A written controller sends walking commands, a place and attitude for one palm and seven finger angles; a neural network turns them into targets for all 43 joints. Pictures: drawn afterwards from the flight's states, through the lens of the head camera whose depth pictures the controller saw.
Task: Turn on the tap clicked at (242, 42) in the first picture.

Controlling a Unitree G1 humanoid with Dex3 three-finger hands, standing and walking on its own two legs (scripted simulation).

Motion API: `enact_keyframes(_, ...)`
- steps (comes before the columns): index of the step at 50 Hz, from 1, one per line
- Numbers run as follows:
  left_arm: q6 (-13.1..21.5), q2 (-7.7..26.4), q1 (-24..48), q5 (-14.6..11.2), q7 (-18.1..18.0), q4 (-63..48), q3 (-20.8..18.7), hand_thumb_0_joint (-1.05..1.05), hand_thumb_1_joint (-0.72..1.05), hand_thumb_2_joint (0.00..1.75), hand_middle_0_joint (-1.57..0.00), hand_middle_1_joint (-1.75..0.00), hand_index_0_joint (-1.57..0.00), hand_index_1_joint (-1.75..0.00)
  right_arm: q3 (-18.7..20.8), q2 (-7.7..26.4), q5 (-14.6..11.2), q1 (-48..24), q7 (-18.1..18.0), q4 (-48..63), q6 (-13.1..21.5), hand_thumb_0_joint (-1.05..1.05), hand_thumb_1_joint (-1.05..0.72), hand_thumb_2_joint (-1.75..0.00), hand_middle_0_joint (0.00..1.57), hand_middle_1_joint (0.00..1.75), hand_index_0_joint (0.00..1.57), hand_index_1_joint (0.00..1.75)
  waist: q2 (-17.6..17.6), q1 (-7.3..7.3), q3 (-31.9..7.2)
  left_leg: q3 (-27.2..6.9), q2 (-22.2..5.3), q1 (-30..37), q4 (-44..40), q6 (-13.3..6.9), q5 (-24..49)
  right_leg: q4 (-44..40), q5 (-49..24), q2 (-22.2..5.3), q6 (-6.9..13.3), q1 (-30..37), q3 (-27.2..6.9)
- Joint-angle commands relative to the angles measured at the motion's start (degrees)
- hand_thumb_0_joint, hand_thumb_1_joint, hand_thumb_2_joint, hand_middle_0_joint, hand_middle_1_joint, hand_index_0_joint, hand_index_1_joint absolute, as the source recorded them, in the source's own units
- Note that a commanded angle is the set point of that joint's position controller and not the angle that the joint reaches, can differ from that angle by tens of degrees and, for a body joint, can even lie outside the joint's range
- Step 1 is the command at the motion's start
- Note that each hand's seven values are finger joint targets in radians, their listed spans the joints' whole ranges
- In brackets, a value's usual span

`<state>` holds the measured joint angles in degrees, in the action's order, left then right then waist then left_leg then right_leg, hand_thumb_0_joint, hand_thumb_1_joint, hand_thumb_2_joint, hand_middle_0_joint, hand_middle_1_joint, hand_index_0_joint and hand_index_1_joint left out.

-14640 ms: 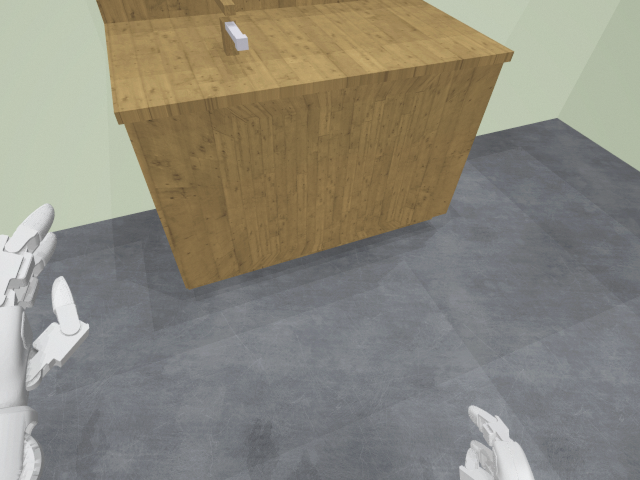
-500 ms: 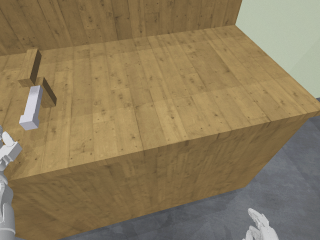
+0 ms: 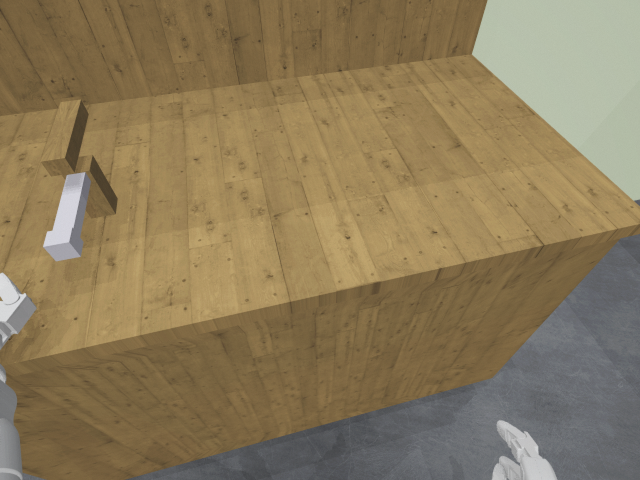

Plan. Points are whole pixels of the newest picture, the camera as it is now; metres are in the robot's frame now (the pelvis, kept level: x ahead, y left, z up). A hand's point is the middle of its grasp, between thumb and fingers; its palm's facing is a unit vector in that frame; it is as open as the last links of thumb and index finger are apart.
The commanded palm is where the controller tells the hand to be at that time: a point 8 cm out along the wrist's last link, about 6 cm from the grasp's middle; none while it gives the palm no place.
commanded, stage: reach beside the lever's end, fingers flat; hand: left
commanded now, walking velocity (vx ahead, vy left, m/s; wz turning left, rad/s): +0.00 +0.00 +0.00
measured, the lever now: (64, 244) +0.34 +0.34 +0.12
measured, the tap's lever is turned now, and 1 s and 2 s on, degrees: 0 0 10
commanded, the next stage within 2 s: push the lever round in 0.36 s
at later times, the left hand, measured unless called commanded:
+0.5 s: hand (25, 307) +0.27 +0.37 +0.09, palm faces +0.60 -0.79 -0.13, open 7.8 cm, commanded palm +0.23 +0.39 +0.10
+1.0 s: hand (65, 291) +0.29 +0.33 +0.09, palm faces +0.57 -0.81 -0.11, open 7.8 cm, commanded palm +0.24 +0.36 +0.10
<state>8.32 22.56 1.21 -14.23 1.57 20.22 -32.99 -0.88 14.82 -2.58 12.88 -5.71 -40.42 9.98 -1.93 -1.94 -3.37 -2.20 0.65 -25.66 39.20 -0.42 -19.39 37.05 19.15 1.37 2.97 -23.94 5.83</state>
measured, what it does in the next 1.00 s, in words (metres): stands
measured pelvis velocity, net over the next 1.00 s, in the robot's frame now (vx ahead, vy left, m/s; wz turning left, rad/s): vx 0.01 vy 0.00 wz -0.02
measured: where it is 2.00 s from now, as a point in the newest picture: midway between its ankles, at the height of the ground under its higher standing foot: outside the picture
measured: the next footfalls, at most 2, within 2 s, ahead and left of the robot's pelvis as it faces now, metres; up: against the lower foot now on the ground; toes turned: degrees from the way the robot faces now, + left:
none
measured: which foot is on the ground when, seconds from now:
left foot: down 0.00-1.00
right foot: down 0.00-1.00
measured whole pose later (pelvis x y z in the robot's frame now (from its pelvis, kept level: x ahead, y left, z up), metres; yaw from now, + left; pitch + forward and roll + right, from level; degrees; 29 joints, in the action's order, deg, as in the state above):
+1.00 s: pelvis +0.01 +0.00 +0.00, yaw -1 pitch +7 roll -1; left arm 6.7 18.6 -1.0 -12.5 -3.7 14.3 -28.5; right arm -0.7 14.3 -1.8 13.2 -4.6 -38.5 8.6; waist -1.8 -1.4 -4.3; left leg -1.2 0.5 -25.6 39.3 -0.6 -20.2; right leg 37.1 19.5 1.5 2.6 -24.3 4.8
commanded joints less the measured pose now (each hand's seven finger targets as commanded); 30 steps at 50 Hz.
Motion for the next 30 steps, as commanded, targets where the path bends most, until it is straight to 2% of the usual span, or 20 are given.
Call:
enact_keyframes(1, 2.0, 18.2, 19.0, -0.6, 2.7, -6.0, -2.6, 0.0, 0.9, 0.9, -0.15, -0.15, -0.15, -0.15, 2.8, 9.0, -0.6, -2.2, -1.9, 6.7, 2.6, 0.0, -0.9, -0.9, 0.2, 0.3, 0.2, 0.3, 0.1, 2.64, -7.8, -1.0, 0.8, 2.0, -4.9, -1.8, 7.0, -6.2, -8.5, -1.1, -2.2, 2.5, -4.8)
enact_keyframes(3, 3.1, 21.1, 21.9, 0.3, 2.4, -8.2, -3.9, 0.0, 0.9, 0.9, -0.15, -0.15, -0.15, -0.15, 2.8, 8.8, -0.4, -2.3, -2.0, 6.7, 2.7, 0.0, -0.9, -0.9, 0.2, 0.3, 0.2, 0.3, -3.6, 2.02, -10.9, -0.9, 0.8, 3.3, -4.6, -1.8, 8.0, -5.8, -8.9, -1.2, -2.0, 3.7, -5.3)
enact_keyframes(6, 5.6, 20.3, 18.7, 1.0, 1.3, -12.3, -3.5, 0.0, 0.9, 0.9, -0.15, -0.15, -0.15, -0.15, 3.0, 8.2, 0.3, -1.8, -1.3, 7.7, 3.2, 0.0, -0.9, -0.9, 0.2, 0.3, 0.2, 0.3, -7.0, 0.43, -16.3, -1.0, 0.7, 6.9, -4.2, -1.5, 13.2, -4.4, -13.3, -0.9, -1.5, 6.1, -4.8)
enact_keyframes(7, 6.0, 20.1, 16.8, 1.1, 0.8, -12.3, -3.8, 0.0, 0.9, 0.9, -0.15, -0.15, -0.15, -0.15, 3.0, 8.2, 0.5, -1.5, -1.1, 7.9, 3.2, 0.0, -0.9, -0.9, 0.2, 0.3, 0.2, 0.3, -6.2, 0.09, -17.0, -1.1, 0.7, 7.0, -3.9, -1.4, 14.9, -3.8, -14.8, -0.8, -1.5, 6.7, -4.6)
enact_keyframes(8, 6.4, 21.4, 14.9, 1.1, 0.3, -11.9, -5.5, 0.0, 0.9, 0.9, -0.15, -0.15, -0.15, -0.15, 3.1, 8.3, 0.6, -1.4, -0.9, 7.7, 3.0, 0.0, -0.9, -0.9, 0.2, 0.3, 0.2, 0.3, -5.5, -0.36, -17.8, -1.0, 0.5, 6.8, -3.6, -1.5, 16.1, -3.6, -16.2, -0.7, -1.6, 7.5, -4.6)
enact_keyframes(10, 6.0, 19.8, 12.2, 0.5, 0.2, -10.8, -5.5, 0.0, 0.9, 0.9, -0.15, -0.15, -0.15, -0.15, 3.1, 8.0, 0.4, -1.6, -0.5, 8.0, 2.7, 0.0, -0.9, -0.9, 0.2, 0.3, 0.2, 0.3, -5.1, -0.58, -16.2, -1.1, 0.4, 5.8, -4.0, -1.2, 16.9, -3.3, -17.2, -0.7, -1.6, 7.5, -4.1)
enact_keyframes(11, 5.2, 19.7, 9.2, 0.0, 0.2, -9.3, -6.7, 0.0, 0.9, 0.9, -0.15, -0.15, -0.15, -0.15, 3.2, 8.0, 0.3, -1.6, -0.3, 8.4, 2.5, 0.0, -0.9, -0.9, 0.2, 0.3, 0.2, 0.3, -3.9, -1.25, -14.8, -1.2, 0.5, 4.5, -4.2, -1.1, 16.6, -3.5, -17.1, -0.7, -1.6, 7.8, -3.9)
enact_keyframes(12, 4.4, 18.9, 8.2, -0.5, 0.5, -8.7, -6.3, 0.0, 0.9, 0.9, -0.15, -0.15, -0.15, -0.15, 3.1, 8.1, 0.0, -2.0, -0.3, 8.6, 2.3, 0.0, -0.9, -0.9, 0.2, 0.3, 0.2, 0.3, -3.3, -1.04, -13.2, -1.0, 0.4, 3.7, -4.6, -1.1, 15.5, -3.9, -16.2, -0.7, -1.7, 7.2, -3.8)
enact_keyframes(13, 3.6, 19.0, 7.2, -0.6, 0.5, -7.9, -6.7, 0.0, 0.9, 0.9, -0.15, -0.15, -0.15, -0.15, 3.0, 8.1, -0.2, -2.4, -0.3, 8.7, 2.1, 0.0, -0.9, -0.9, 0.2, 0.3, 0.2, 0.3, -4.1, -1.52, -12.2, -0.8, 0.5, 3.1, -4.8, -1.2, 15.2, -4.3, -16.1, -0.9, -1.7, 7.6, -4.0)
enact_keyframes(16, 1.8, 17.8, 6.1, -1.0, 0.6, -8.6, -6.0, 0.0, 0.9, 0.9, -0.15, -0.15, -0.15, -0.15, 3.1, 8.3, -0.2, -2.2, -0.2, 9.6, 1.9, 0.0, -0.9, -0.9, 0.2, 0.3, 0.2, 0.3, -2.1, -1.26, -10.8, -0.9, 0.5, 2.5, -5.2, -1.3, 14.8, -4.6, -15.9, -0.9, -1.9, 7.0, -3.7)
enact_keyframes(17, 1.8, 18.6, 6.1, -1.1, 0.4, -9.1, -6.9, 0.0, 0.9, 0.9, -0.15, -0.15, -0.15, -0.15, 3.3, 8.5, -0.1, -1.9, -0.2, 9.6, 1.7, 0.0, -0.9, -0.9, 0.2, 0.3, 0.2, 0.3, -0.7, -1.16, -11.0, -0.9, 0.4, 2.4, -5.0, -1.3, 15.0, -4.6, -16.2, -0.8, -2.0, 7.0, -3.6)
enact_keyframes(18, 2.3, 19.5, 6.2, -0.6, 0.1, -10.4, -7.4, 0.0, 0.9, 0.9, -0.15, -0.15, -0.15, -0.15, 3.4, 8.5, -0.2, -2.1, -0.2, 9.5, 1.7, 0.0, -0.9, -0.9, 0.2, 0.3, 0.2, 0.3, -1.0, -1.31, -11.3, -0.9, 0.3, 2.8, -4.9, -1.4, 16.4, -4.3, -17.1, -0.8, -1.9, 7.5, -3.7)
enact_keyframes(19, 3.2, 18.7, 7.3, -0.3, -0.1, -13.4, -6.3, 0.0, 0.9, 0.9, -0.15, -0.15, -0.15, -0.15, 3.5, 8.2, 0.0, -1.8, -0.1, 9.7, 1.9, 0.0, -0.9, -0.9, 0.2, 0.3, 0.2, 0.3, -3.5, -0.97, -12.7, -0.9, 0.3, 4.5, -4.8, -1.3, 17.5, -4.0, -17.5, -0.8, -1.8, 7.1, -3.8)
enact_keyframes(20, 4.0, 17.5, 8.0, -0.3, -0.3, -15.1, -5.4, 0.0, 0.9, 0.9, -0.15, -0.15, -0.15, -0.15, 3.6, 8.1, 0.2, -1.7, 0.1, 9.7, 2.2, 0.0, -0.9, -0.9, 0.2, 0.3, 0.2, 0.3, -4.1, -0.51, -12.6, -0.9, 0.3, 5.3, -4.6, -1.2, 17.4, -4.0, -17.0, -0.6, -1.8, 6.2, -3.8)
enact_keyframes(22, 5.8, 18.1, 10.2, -0.3, -0.7, -15.7, -5.6, 0.0, 0.9, 0.9, -0.15, -0.15, -0.15, -0.15, 3.5, 8.1, 0.4, -1.4, -0.1, 8.6, 2.4, 0.0, -0.9, -0.9, 0.2, 0.3, 0.2, 0.3, -3.7, 0.48, -12.0, -1.1, 0.2, 5.3, -4.3, -1.2, 15.8, -4.0, -15.3, -0.4, -1.8, 5.0, -4.0)
enact_keyframes(24, 7.2, 18.0, 12.2, 0.0, -0.5, -16.6, -5.0, 0.0, 0.9, 0.9, -0.15, -0.15, -0.15, -0.15, 3.6, 8.1, 0.4, -1.5, -0.3, 7.9, 2.6, 0.0, -0.9, -0.9, 0.2, 0.3, 0.2, 0.3, -5.4, 1.04, -12.0, -1.3, 0.1, 5.9, -4.1, -1.0, 15.0, -3.8, -13.9, -0.3, -1.5, 3.8, -4.0)
enact_keyframes(25, 7.5, 14.8, 14.0, -0.1, 0.0, -16.9, -1.6, 0.0, 0.9, 0.9, -0.15, -0.15, -0.15, -0.15, 3.3, 7.9, 0.4, -1.9, -0.5, 7.8, 2.9, 0.0, -0.9, -0.9, 0.2, 0.3, 0.2, 0.3, -6.2, 1.72, -11.2, -1.4, 0.3, 6.3, -4.4, -1.0, 13.3, -3.9, -12.2, -0.3, -1.5, 2.6, -3.9)
enact_keyframes(27, 7.1, 12.8, 14.9, -0.5, 0.8, -15.8, 0.5, 0.0, 0.9, 0.9, -0.15, -0.15, -0.15, -0.15, 3.3, 8.1, 0.2, -2.2, -1.0, 7.3, 3.4, 0.0, -0.9, -0.9, 0.2, 0.3, 0.2, 0.3, -5.5, 2.14, -10.8, -1.8, 0.3, 6.7, -4.8, -0.9, 10.5, -4.3, -9.5, -0.3, -1.4, 1.3, -3.8)
enact_keyframes(29, 5.7, 14.2, 15.9, -0.5, 1.0, -13.9, 0.0, 0.0, 0.9, 0.9, -0.15, -0.15, -0.15, -0.15, 3.2, 8.6, 0.0, -2.4, -1.6, 7.0, 3.4, 0.0, -0.9, -0.9, 0.2, 0.3, 0.2, 0.3, -3.1, 2.33, -11.0, -2.0, 0.3, 5.8, -5.1, -1.2, 8.9, -4.7, -8.7, -0.5, -1.5, 1.7, -3.9)
enact_keyframes(30, 4.8, 12.9, 16.4, -0.4, 1.3, -13.7, 1.6, 0.0, 0.9, 0.9, -0.15, -0.15, -0.15, -0.15, 3.1, 8.5, -0.1, -2.7, -1.8, 7.2, 3.4, 0.0, -0.9, -0.9, 0.2, 0.3, 0.2, 0.3, -3.2, 2.15, -11.1, -2.2, 0.4, 5.8, -5.5, -1.0, 8.4, -4.7, -8.3, -0.6, -1.5, 1.8, -3.8)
